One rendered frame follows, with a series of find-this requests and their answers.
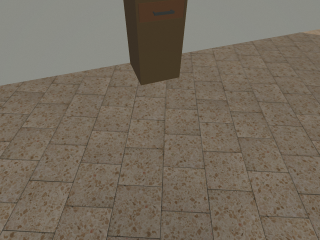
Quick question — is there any handle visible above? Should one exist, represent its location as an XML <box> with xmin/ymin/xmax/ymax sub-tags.
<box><xmin>152</xmin><ymin>9</ymin><xmax>175</xmax><ymax>16</ymax></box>

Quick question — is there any drawer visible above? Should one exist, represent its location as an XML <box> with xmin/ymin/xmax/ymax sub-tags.
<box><xmin>138</xmin><ymin>0</ymin><xmax>185</xmax><ymax>23</ymax></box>

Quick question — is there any cabinet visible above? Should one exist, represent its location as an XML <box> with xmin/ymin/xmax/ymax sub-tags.
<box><xmin>123</xmin><ymin>0</ymin><xmax>188</xmax><ymax>86</ymax></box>

